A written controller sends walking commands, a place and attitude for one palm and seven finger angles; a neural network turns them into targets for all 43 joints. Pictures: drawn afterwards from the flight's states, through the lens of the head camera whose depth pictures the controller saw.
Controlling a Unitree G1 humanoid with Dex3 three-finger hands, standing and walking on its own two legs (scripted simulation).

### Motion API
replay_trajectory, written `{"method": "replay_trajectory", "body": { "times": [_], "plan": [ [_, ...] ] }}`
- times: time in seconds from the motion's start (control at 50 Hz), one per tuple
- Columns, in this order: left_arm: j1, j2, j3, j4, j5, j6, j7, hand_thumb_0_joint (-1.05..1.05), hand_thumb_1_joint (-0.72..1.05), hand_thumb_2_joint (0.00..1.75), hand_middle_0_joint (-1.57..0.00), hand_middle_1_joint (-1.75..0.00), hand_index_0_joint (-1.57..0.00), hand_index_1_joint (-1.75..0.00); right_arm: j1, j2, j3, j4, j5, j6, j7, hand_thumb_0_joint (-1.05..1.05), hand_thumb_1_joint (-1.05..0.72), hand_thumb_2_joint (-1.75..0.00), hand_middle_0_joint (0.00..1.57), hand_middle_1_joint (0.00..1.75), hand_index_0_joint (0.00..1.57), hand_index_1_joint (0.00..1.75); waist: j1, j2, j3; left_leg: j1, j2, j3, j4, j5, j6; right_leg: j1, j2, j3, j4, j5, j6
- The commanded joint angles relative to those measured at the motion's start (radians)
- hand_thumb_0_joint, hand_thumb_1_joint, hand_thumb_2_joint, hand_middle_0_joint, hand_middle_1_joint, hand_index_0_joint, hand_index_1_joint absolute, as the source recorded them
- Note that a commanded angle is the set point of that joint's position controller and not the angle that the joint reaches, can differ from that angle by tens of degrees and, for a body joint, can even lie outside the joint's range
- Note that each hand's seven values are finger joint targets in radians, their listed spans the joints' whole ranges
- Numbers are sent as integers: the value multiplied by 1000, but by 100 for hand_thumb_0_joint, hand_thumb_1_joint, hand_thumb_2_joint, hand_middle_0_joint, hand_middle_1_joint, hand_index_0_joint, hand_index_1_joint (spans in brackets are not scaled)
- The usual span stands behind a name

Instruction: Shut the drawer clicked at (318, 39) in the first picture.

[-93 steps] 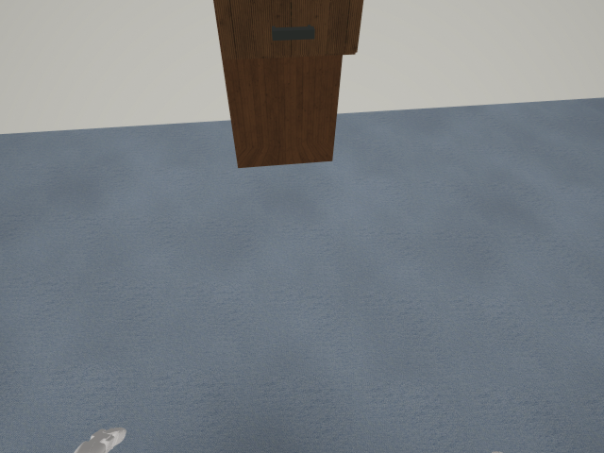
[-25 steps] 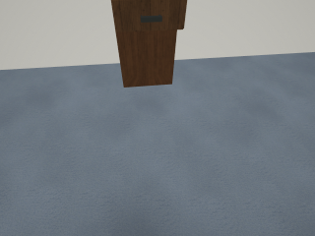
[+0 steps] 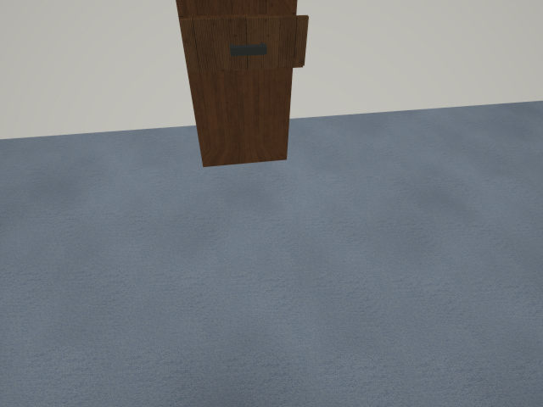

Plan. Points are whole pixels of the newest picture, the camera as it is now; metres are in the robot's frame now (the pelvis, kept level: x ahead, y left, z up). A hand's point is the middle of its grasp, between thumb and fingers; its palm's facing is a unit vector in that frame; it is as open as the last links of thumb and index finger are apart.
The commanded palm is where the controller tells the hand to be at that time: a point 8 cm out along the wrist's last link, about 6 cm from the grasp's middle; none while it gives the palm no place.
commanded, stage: walk to a spot facing it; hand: left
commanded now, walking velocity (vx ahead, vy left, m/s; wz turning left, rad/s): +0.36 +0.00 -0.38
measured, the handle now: (247, 47) +1.28 +0.18 +0.02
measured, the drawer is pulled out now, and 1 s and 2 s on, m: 0.29 0.29 0.29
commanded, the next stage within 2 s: turn to face it in 1.56 s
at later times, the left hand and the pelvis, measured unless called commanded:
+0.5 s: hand out of the picture +0.15 +0.11 -0.16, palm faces -0.09 -0.98 -0.17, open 7.4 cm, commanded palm none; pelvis +0.16 -0.06 +0.01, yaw -8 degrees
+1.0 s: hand (216, 268) +0.45 +0.16 -0.18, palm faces -0.14 -0.98 -0.15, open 7.4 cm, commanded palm none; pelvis +0.40 -0.01 +0.01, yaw -13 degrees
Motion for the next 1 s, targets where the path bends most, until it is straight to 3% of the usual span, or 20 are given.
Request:
{"method": "replay_trajectory", "body": {
  "times": [0.0, 0.04, 0.1, 0.14, 0.18, 0.2, 0.22, 0.24, 0.32, 0.44, 0.62, 0.66, 0.68, 0.7, 0.72, 0.74, 0.76, 0.82, 0.88, 0.98],
  "plan": [
    [-16, 106, 41, -95, 0, -28, -4, 0, 90, 90, -20, -30, -20, -30, 100, -168, -55, -45, 7, -33, -22, 0, -90, -90, 20, 30, 20, 30, -49, 97, 151, 35, 177, -202, -179, -201, 102, -270, -23, 60, 65, -171, -46],
    [-94, 62, 40, -143, 0, -43, -8, 0, 90, 90, -20, -30, -20, -30, 180, -191, -79, -33, 11, -44, -26, 0, -90, -90, 20, 30, 20, 30, -87, 203, 155, 179, 331, -340, -296, -123, 192, -458, -15, -66, 302, -199, -8],
    [-150, 37, 47, -173, 2, -54, -12, 0, 90, 90, -20, -30, -20, -30, 219, -145, -75, -20, 4, -61, -31, 0, -90, -90, 20, 30, 20, 30, -89, 154, 189, 191, 362, -264, -254, 229, 214, -495, -101, -51, 371, -229, -2],
    [-70, 2, 49, -145, -2, -56, -21, 0, 90, 90, -20, -30, -20, -30, 147, -135, -73, -30, 0, -61, -31, 0, -90, -90, 20, 30, 20, 30, -29, 128, 159, 74, 313, -128, -214, 239, 157, -297, -101, -94, 232, -171, -7],
    [162, -3, 58, -61, 4, -57, -22, 0, 90, 90, -20, -30, -20, -30, 88, -120, -70, -37, 6, -60, -29, 0, -90, -90, 20, 30, 20, 30, 81, 60, 55, -83, 195, 34, 35, 235, 83, 76, -26, -176, 46, 53, -18],
    [317, 80, 78, -10, 10, -68, -9, 0, 90, 90, -20, -30, -20, -30, 88, -78, -63, -48, 20, -65, -20, 0, -90, -90, 20, 30, 20, 30, 145, -147, -18, -242, 115, 126, 308, 175, 40, 278, -135, -2, -48, -44, -61],
    [415, 179, 99, 15, 2, -82, 11, 0, 90, 90, -20, -30, -20, -30, 57, -14, -45, -96, 25, -70, -10, 0, -90, -90, 20, 30, 20, 30, 159, -417, -23, -475, 9, 139, 580, -185, 5, 349, -391, 452, -246, -76, -153],
    [393, 174, 94, 8, -12, -80, 23, 0, 90, 90, -20, -30, -20, -30, 27, -38, -54, -109, 18, -72, -10, 0, -90, -90, 20, 30, 20, 30, 138, -309, -18, -520, 38, 31, 688, -207, 20, 336, -424, 554, -300, -84, -206],
    [167, 45, 60, -46, -1, -89, 32, 0, 90, 90, -20, -30, -20, -30, 28, 20, -65, -56, 6, -56, -2, 0, -90, -90, 20, 30, 20, 30, 22, -29, 137, -474, 127, -9, 697, 22, 5, 41, -343, 301, -306, 17, -184],
    [212, 4, 45, -8, 1, -112, 33, 0, 90, 90, -20, -30, -20, -30, 22, 54, -69, -72, 5, -30, 11, 0, -90, -90, 20, 30, 20, 30, -14, -77, 135, -512, 112, 34, 564, 174, -30, 69, -243, 95, -322, 297, -145],
    [271, -3, 44, 35, 7, -110, 52, 0, 90, 90, -20, -30, -20, -30, -202, 72, -59, -169, 16, -51, 24, 0, -90, -90, 20, 30, 20, 30, 29, -114, 182, -427, 62, 90, 214, 179, 11, 180, -247, 45, -272, 615, -126],
    [250, 19, 51, 28, 6, -111, 52, 0, 90, 90, -20, -30, -20, -30, -119, 54, -64, -150, 14, -59, 15, 0, -90, -90, 20, 30, 20, 30, -18, -112, 129, -271, 11, 117, 149, 140, 41, 182, -243, 22, -155, 822, -121],
    [229, 30, 55, 25, 5, -112, 52, 0, 90, 90, -20, -30, -20, -30, 8, 33, -72, -113, 10, -63, 5, 0, -90, -90, 20, 30, 20, 30, -77, -93, 67, -121, -16, 123, 94, 163, 55, 162, -223, -8, -22, 880, -101],
    [218, 28, 58, 17, -2, -112, 49, 0, 90, 90, -20, -30, -20, -30, 168, -9, -83, -67, 4, -67, -5, 0, -90, -90, 20, 30, 20, 30, -142, -59, -25, 108, 3, 88, 51, 215, 77, 62, -187, -36, 176, 792, -75],
    [256, -20, 59, 4, -10, -110, 41, 0, 90, 90, -20, -30, -20, -30, 309, -115, -107, -35, -7, -69, -15, 0, -90, -90, 20, 30, 20, 30, -175, 145, -167, 353, 205, -176, 10, 187, 134, -121, -79, -95, 445, 397, -36],
    [290, -62, 50, -15, -19, -108, 29, 0, 90, 90, -20, -30, -20, -30, 368, -187, -122, -23, -5, -67, -19, 0, -90, -90, 20, 30, 20, 30, -148, 333, -227, 454, 446, -551, -175, 171, 226, -341, 41, -92, 777, -239, -18],
    [222, -34, 56, -31, -10, -106, 34, 0, 90, 90, -20, -30, -20, -30, 291, -155, -115, -37, 12, -57, -23, 0, -90, -90, 20, 30, 20, 30, -127, 181, -136, 333, 460, -573, -249, 43, 252, -397, -22, -6, 876, -227, -38],
    [133, -70, 57, -24, 7, -81, 12, 0, 90, 90, -20, -30, -20, -30, 101, 16, -71, -77, 11, -78, -27, 0, -90, -90, 20, 30, 20, 30, -35, 21, 120, -62, 344, -300, -334, -31, 161, -389, -132, -11, 851, -7, -17],
    [191, -120, 56, -10, 18, -44, 9, 0, 90, 90, -20, -30, -20, -30, 122, 55, -59, -51, 15, -100, -30, 0, -90, -90, 20, 30, 20, 30, 17, 63, 104, -121, 250, -68, -332, 178, 106, -339, -135, -27, 769, 82, 6],
    [106, -96, 69, -46, 18, -18, 2, 0, 90, 90, -20, -30, -20, -30, 185, 45, -60, -38, 22, -108, -35, 0, -90, -90, 20, 30, 20, 30, 12, 78, 126, -23, 233, 23, -363, 305, 76, -489, -153, -32, 687, 217, 35]
  ]
}}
